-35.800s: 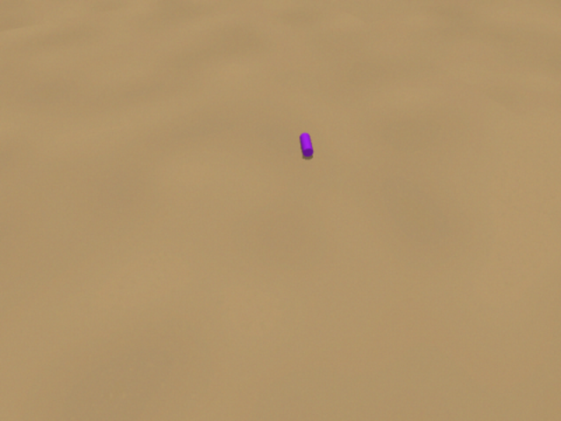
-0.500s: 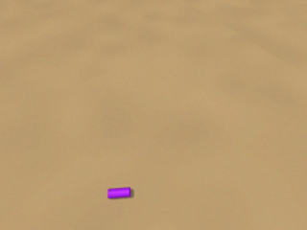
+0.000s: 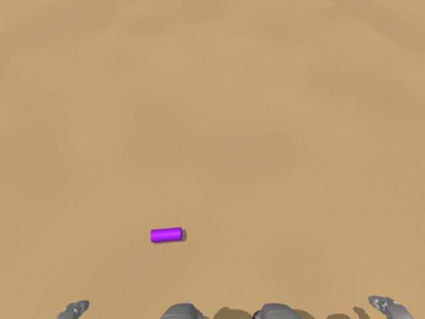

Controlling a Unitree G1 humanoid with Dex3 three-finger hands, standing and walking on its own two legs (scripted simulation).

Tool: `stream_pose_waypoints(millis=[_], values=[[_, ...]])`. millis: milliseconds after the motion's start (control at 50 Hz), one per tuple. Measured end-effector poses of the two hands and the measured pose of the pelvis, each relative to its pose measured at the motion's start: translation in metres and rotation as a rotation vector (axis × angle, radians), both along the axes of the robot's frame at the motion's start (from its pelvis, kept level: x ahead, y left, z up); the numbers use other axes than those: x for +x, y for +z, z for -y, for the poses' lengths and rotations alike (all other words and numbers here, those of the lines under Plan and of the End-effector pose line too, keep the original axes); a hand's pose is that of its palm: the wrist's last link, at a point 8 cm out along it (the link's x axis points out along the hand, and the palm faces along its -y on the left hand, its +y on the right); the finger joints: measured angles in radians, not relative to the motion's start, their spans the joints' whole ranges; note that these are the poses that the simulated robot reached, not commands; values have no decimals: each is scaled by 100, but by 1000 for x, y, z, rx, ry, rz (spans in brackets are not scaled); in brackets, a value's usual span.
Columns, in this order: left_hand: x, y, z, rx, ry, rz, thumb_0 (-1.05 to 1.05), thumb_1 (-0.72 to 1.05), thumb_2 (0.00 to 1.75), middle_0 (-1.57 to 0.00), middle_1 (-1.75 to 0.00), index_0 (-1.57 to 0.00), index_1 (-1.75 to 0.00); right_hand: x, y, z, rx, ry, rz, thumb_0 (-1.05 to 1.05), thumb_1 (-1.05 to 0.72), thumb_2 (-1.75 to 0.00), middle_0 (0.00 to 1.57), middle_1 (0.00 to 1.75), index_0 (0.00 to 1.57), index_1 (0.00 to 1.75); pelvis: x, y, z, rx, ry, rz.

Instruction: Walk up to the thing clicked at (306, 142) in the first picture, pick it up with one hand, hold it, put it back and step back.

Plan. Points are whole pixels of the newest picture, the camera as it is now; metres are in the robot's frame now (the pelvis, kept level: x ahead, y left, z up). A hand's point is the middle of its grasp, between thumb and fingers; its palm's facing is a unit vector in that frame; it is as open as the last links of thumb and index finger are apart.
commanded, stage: step back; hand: left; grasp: from above
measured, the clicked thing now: (166, 234) +0.48 +0.23 -0.74
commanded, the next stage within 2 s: none
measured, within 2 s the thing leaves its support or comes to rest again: neither
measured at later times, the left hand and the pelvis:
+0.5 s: hand out of the picture +0.04 +0.28 -0.16, palm faces -0.09 -0.91 -0.40, open 7.4 cm; pelvis -0.08 +0.02 -0.01, yaw -4 degrees
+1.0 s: hand out of the picture -0.07 +0.31 -0.15, palm faces +0.00 -0.94 -0.34, open 7.4 cm; pelvis -0.20 +0.05 +0.00, yaw -1 degrees
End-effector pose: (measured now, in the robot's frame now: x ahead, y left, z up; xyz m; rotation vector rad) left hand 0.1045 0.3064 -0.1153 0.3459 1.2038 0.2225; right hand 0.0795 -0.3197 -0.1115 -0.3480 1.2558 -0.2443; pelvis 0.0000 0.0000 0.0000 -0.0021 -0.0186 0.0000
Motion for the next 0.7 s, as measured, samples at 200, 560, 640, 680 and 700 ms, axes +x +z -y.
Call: stream_pose_waypoints(millis=[200, 560, 640, 680, 700], values=[[13, -11, -26, -26, -20, 68, 1, 90, 89, -20, -30, -20, -30, -49, 13, -37, -42, 8, -65, 0, -91, -90, 20, 30, 20, 30, -27, 1, -26, -26, 3, -12], [-86, 8, -9, 24, -80, 15, 1, 90, 89, -21, -30, -21, -30, -77, -15, -30, 46, -33, 110, 0, -91, -90, 20, 30, 20, 30, -88, -7, -16, 7, -72, 30], [-101, 22, -11, 36, -60, 40, 1, 90, 89, -21, -30, -21, -30, -96, -7, -28, 46, -17, 93, 0, -91, -90, 20, 30, 20, 30, -104, 2, -17, 38, -69, 13], [-105, 26, -14, 42, -62, 60, 1, 90, 89, -21, -30, -21, -30, -107, -5, -27, 32, -3, 80, 0, -91, -90, 20, 30, 20, 30, -113, 4, -20, 37, -60, 1], [-106, 27, -15, 44, -65, 73, 1, 90, 89, -21, -30, -21, -30, -114, -5, -26, 23, 3, 72, 0, -91, -90, 20, 30, 20, 30, -118, 4, -22, 34, -55, -2]])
